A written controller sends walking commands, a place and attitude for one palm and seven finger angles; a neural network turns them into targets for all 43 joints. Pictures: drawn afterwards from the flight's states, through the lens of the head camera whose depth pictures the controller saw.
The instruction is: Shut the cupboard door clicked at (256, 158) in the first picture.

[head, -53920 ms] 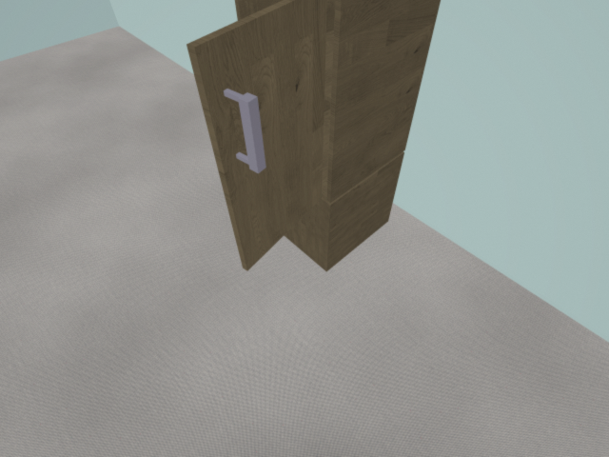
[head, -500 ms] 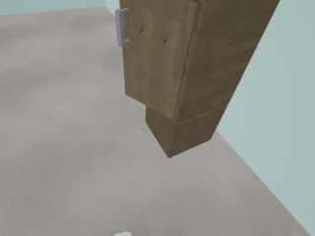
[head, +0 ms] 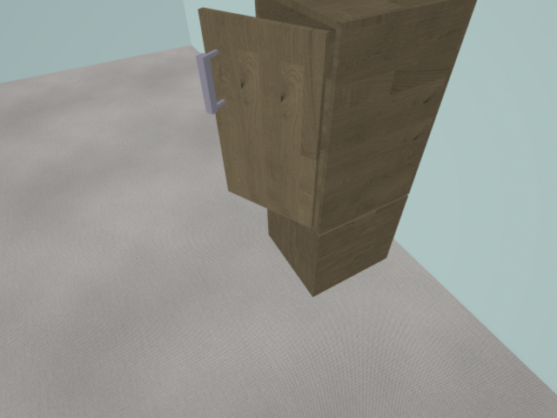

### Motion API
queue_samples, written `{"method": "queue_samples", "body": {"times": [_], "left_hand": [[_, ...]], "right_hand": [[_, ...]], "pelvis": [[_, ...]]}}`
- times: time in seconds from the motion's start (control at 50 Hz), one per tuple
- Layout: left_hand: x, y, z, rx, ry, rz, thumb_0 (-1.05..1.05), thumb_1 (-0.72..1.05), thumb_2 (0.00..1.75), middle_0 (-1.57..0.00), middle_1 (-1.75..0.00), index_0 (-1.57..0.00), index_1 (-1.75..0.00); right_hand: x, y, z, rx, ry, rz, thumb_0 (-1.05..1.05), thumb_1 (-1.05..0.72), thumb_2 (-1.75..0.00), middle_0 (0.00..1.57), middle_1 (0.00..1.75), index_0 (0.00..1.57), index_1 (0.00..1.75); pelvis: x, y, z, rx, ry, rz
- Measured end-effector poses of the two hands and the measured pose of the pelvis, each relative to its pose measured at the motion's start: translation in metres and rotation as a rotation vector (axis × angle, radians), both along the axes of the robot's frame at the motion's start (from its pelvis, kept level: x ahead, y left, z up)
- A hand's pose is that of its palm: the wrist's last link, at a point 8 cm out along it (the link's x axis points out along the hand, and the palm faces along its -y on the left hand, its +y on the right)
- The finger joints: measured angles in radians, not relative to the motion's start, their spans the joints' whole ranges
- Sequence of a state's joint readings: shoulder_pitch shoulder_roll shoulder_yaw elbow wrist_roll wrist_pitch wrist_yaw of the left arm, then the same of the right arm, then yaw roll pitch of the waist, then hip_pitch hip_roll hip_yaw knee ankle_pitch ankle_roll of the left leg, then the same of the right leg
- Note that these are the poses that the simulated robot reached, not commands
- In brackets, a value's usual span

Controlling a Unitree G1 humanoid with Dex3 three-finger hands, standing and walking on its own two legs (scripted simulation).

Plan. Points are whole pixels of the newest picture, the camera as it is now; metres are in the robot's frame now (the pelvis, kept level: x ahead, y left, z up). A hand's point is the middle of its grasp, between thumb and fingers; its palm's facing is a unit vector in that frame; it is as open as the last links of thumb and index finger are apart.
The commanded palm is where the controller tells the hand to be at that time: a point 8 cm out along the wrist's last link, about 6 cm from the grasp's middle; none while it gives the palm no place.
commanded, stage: let the arm hang, fingers relaxed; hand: left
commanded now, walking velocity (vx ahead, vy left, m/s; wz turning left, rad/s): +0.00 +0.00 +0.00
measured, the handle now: (213, 82) +0.89 +0.22 +0.08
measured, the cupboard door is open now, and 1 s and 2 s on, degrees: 28 28 28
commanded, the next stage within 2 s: look to check the result in 0.30 s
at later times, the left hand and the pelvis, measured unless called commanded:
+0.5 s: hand out of the picture -0.02 +0.15 -0.18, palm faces +0.02 -0.99 -0.16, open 7.4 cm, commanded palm none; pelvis +0.02 -0.01 +0.00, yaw +0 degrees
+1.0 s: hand out of the picture -0.01 +0.16 -0.18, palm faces +0.02 -0.98 -0.18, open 7.4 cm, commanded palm none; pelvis +0.02 -0.01 +0.00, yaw -1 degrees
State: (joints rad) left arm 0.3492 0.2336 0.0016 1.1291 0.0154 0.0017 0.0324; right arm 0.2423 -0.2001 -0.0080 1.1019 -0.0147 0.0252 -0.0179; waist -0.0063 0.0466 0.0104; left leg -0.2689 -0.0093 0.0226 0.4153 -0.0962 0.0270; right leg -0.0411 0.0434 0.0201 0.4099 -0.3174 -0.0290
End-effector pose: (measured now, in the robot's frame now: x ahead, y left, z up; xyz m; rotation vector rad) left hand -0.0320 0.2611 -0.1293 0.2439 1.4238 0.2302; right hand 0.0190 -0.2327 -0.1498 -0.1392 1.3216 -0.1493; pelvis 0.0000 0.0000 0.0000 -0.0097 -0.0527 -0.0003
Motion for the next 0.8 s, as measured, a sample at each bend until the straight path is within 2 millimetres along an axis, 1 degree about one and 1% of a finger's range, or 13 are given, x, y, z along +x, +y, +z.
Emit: {"method": "queue_samples", "body": {"times": [0.08,0.16,0.24,0.32,0.44,0.58,0.68,0.8], "left_hand": [[0.018,-0.017,-0.007,-0.044,-0.039,-0.015,0.01,0.90,0.90,-0.20,-0.30,-0.20,-0.30],[0.030,-0.037,-0.014,-0.098,-0.057,-0.023,0.00,0.90,0.89,-0.20,-0.30,-0.20,-0.30],[0.034,-0.055,-0.019,-0.141,-0.053,-0.021,0.00,0.90,0.89,-0.20,-0.30,-0.20,-0.30],[0.030,-0.064,-0.021,-0.164,-0.029,-0.011,0.00,0.90,0.89,-0.20,-0.30,-0.20,-0.30],[0.018,-0.065,-0.020,-0.156,0.020,0.009,0.00,0.90,0.89,-0.20,-0.30,-0.20,-0.30],[0.005,-0.056,-0.016,-0.124,0.062,0.028,0.00,0.90,0.89,-0.20,-0.30,-0.20,-0.30],[0.001,-0.052,-0.014,-0.110,0.073,0.035,0.00,0.90,0.89,-0.20,-0.30,-0.20,-0.30],[0.003,-0.051,-0.015,-0.112,0.067,0.033,0.00,0.90,0.90,-0.20,-0.30,-0.20,-0.30]], "right_hand": [[0.001,-0.005,0.004,-0.017,0.001,-0.004,0.00,-0.91,-0.90,0.20,0.30,0.20,0.30],[-0.004,-0.009,0.007,-0.035,0.022,-0.009,0.00,-0.91,-0.90,0.20,0.30,0.20,0.30],[-0.012,-0.009,0.009,-0.041,0.054,-0.015,0.00,-0.91,-0.90,0.20,0.30,0.19,0.30],[-0.019,-0.005,0.008,-0.033,0.086,-0.021,0.00,-0.91,-0.90,0.20,0.30,0.19,0.30],[-0.025,0.006,0.006,-0.007,0.120,-0.030,0.00,-0.91,-0.90,0.20,0.30,0.19,0.30],[-0.020,0.014,0.002,0.017,0.122,-0.032,0.00,-0.91,-0.90,0.20,0.30,0.20,0.30],[-0.014,0.013,0.001,0.013,0.115,-0.029,0.01,-0.91,-0.90,0.20,0.30,0.20,0.30],[-0.005,0.008,0.003,0.000,0.093,-0.025,0.01,-0.91,-0.90,0.20,0.30,0.20,0.30]], "pelvis": [[0.002,-0.003,0.000,0.002,0.000,-0.002],[0.004,-0.005,0.000,0.003,0.004,-0.002],[0.006,-0.006,0.001,0.003,0.009,-0.001],[0.009,-0.007,0.001,0.002,0.013,-0.001],[0.013,-0.008,0.001,0.002,0.017,-0.002],[0.018,-0.008,0.001,0.003,0.018,-0.004],[0.021,-0.007,0.001,0.005,0.018,-0.006],[0.023,-0.006,0.001,0.008,0.017,-0.008]]}}
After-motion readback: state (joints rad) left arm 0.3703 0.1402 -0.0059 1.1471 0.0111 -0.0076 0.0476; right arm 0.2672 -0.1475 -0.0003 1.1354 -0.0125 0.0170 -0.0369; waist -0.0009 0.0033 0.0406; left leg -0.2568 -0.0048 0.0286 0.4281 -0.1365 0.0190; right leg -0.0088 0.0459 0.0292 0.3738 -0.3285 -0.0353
